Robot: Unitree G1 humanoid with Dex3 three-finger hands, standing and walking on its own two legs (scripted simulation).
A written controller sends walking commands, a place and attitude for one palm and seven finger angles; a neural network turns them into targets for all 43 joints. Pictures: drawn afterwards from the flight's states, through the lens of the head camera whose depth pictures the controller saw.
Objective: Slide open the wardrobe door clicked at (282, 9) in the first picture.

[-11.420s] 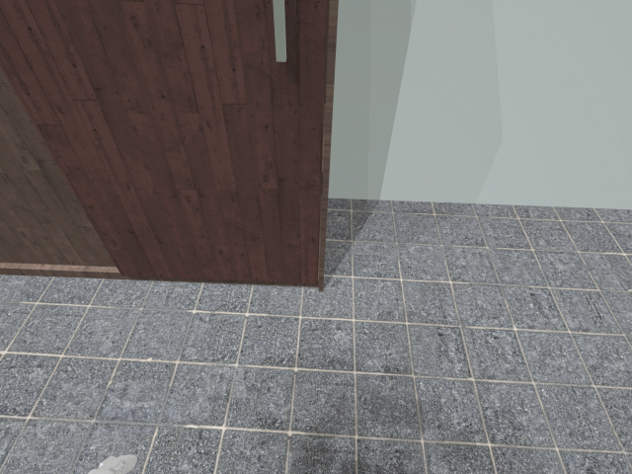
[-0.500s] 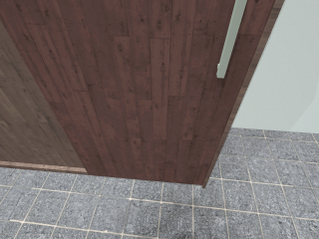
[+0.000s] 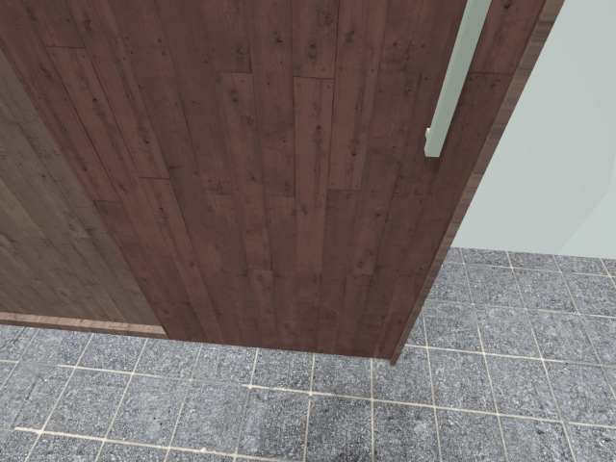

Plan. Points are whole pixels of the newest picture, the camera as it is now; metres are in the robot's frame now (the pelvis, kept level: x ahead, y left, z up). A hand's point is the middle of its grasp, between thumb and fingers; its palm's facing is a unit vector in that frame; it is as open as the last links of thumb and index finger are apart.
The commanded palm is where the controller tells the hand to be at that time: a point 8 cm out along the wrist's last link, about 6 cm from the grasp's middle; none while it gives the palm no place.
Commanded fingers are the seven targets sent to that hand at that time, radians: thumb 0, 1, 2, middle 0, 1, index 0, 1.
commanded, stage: look again from close up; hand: right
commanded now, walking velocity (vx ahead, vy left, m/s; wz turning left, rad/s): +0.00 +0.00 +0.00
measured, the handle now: (452, 71) +0.56 -0.16 +0.25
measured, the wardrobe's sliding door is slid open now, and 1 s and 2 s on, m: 0.00 0.00 0.00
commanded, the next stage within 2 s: none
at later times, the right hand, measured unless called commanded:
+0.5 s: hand out of the picture +0.07 -0.22 -0.16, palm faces -0.02 +0.96 -0.29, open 7.4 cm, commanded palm none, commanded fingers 0.00 -0.90 -0.90 0.20 0.30 0.20 0.30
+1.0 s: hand out of the picture +0.08 -0.22 -0.16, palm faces -0.02 +0.95 -0.30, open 7.4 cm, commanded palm none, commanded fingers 0.00 -0.90 -0.90 0.20 0.30 0.20 0.30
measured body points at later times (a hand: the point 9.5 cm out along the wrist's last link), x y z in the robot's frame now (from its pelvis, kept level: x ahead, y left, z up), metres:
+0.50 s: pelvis +0.01 +0.01 +0.00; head +0.01 +0.01 +0.45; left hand +0.06 +0.29 -0.14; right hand +0.07 -0.26 -0.14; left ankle +0.04 +0.13 -0.75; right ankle -0.01 -0.09 -0.75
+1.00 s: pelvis +0.02 +0.02 +0.00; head +0.02 +0.01 +0.45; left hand +0.07 +0.30 -0.14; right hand +0.08 -0.27 -0.14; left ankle +0.04 +0.13 -0.75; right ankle -0.01 -0.09 -0.75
